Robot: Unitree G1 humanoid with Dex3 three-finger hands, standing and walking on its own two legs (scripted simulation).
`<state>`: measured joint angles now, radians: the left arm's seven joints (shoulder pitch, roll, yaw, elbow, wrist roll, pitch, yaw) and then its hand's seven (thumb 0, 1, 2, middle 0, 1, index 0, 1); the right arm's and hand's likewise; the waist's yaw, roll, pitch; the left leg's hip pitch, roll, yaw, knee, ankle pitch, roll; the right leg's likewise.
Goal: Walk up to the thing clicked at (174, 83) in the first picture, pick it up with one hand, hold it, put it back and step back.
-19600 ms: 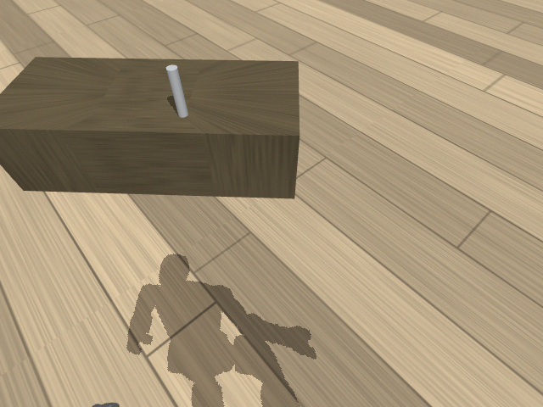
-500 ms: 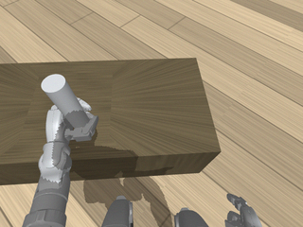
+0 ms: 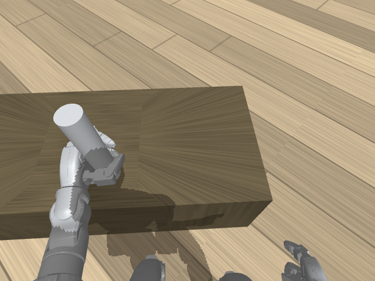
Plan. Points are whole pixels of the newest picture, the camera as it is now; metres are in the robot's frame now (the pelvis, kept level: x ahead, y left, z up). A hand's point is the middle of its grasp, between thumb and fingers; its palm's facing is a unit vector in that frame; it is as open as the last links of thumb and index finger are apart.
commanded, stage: hold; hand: left
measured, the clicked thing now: (94, 149) +0.34 +0.19 +0.09
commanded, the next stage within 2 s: none
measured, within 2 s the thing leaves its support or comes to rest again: neither
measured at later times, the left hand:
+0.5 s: hand (102, 164) +0.32 +0.18 +0.07, palm faces +0.08 -1.00 +0.01, open 6.2 cm
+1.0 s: hand (104, 163) +0.32 +0.17 +0.07, palm faces +0.07 -1.00 +0.01, open 6.2 cm
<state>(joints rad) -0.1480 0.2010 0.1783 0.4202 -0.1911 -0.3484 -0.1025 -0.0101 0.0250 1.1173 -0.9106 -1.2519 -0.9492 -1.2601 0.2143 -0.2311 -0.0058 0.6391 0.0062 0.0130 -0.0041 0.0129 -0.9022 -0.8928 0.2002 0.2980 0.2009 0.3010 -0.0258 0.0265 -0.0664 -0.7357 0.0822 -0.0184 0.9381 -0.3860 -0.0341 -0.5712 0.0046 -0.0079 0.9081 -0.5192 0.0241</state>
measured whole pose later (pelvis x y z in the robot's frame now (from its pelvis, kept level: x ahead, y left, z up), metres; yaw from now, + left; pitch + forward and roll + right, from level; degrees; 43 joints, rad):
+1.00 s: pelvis -0.01 +0.00 +0.01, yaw +0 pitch +7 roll -2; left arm -0.12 0.19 0.16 0.39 -0.19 -0.33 -0.11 -0.01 0.02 1.12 -0.91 -1.26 -0.95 -1.27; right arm 0.21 -0.23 0.00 0.64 0.01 0.00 -0.01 0.01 -0.90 -0.90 0.20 0.30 0.20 0.30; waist -0.02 0.02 -0.04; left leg -0.62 0.07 -0.01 0.85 -0.34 -0.03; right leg -0.46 -0.01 0.00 0.82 -0.48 0.03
